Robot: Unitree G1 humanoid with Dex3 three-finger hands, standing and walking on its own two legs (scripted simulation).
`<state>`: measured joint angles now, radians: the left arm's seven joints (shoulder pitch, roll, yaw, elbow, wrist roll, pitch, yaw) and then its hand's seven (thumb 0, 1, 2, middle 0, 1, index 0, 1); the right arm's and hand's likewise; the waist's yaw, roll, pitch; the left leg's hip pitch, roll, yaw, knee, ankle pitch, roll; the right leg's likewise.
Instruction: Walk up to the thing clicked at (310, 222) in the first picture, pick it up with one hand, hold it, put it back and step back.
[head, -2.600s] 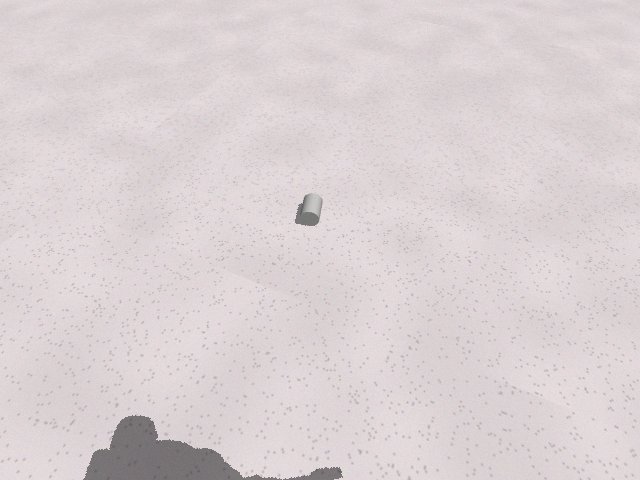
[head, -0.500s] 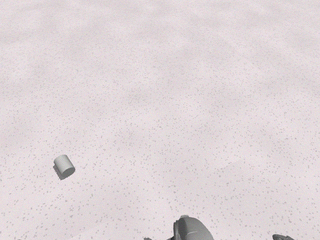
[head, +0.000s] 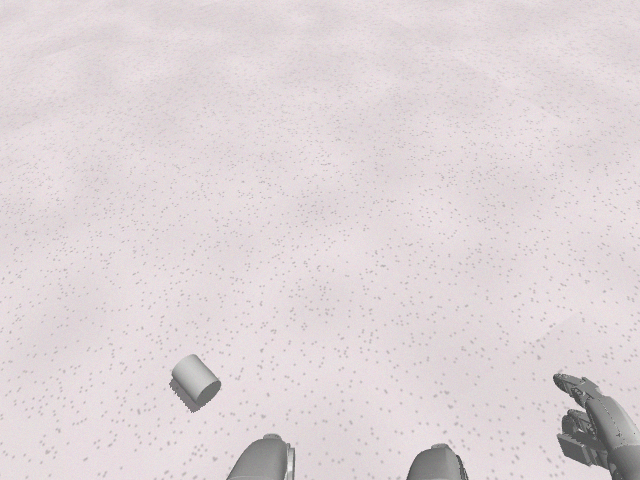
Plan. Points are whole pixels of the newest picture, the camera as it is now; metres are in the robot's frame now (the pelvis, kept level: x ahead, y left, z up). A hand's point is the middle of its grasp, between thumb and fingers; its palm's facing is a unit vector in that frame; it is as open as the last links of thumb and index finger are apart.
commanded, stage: walk up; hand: left
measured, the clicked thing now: (196, 379) +0.45 +0.42 -0.65
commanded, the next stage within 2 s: none
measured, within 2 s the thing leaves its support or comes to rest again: neither
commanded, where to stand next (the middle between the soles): +0.02 +0.56 m, yaw -43 degrees
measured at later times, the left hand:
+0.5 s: hand out of the picture +0.14 +0.51 -0.07, palm faces -0.25 -0.76 -0.60, open 7.4 cm
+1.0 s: hand out of the picture +0.11 +0.72 -0.09, palm faces -0.43 -0.71 -0.56, open 7.4 cm
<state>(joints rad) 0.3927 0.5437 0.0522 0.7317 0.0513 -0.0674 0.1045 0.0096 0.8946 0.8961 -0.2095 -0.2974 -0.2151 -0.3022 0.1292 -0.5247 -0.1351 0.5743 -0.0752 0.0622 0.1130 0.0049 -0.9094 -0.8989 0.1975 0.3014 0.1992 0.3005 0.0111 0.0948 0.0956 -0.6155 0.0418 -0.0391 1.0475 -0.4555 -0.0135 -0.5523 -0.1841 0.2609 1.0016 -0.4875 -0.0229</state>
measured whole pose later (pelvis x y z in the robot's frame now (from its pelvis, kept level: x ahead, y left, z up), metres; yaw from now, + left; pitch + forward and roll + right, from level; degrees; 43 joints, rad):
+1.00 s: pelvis -0.08 +0.49 +0.02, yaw -28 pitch -3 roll -1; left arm 0.32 0.38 0.03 0.79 0.03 -0.07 0.10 0.01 0.90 0.90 -0.21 -0.30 -0.21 -0.30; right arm 0.20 -0.43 -0.08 0.67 -0.05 0.15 0.03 0.01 -0.91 -0.90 0.20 0.30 0.20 0.30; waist -0.01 0.14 0.20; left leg -0.66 0.02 -0.04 1.29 -0.52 0.02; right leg -0.50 0.04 -0.03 0.91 -0.37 -0.04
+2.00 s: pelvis -0.08 +0.60 +0.07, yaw -48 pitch -3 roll +0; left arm 0.13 0.35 0.03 0.90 0.01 -0.05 -0.02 0.01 0.91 0.90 -0.20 -0.30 -0.21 -0.30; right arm 0.31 -0.41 -0.03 0.92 0.01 0.00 0.00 0.01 -0.91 -0.90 0.20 0.30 0.20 0.30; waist -0.04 0.06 0.12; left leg -0.38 0.04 -0.06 1.02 -0.46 0.02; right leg -0.29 0.01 -0.02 0.59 -0.25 -0.03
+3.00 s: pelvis -0.04 +0.60 +0.08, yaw -43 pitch -1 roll -1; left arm 0.08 0.36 0.02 1.13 0.01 -0.01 -0.01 0.01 0.91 0.90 -0.20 -0.30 -0.20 -0.30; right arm 0.07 -0.35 -0.01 1.10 -0.01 0.02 0.03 0.01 -0.91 -0.90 0.20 0.30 0.20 0.30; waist 0.01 0.01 0.09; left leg -0.28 -0.01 -0.03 0.46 -0.16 0.01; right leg -0.17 -0.02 -0.03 0.46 -0.26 0.02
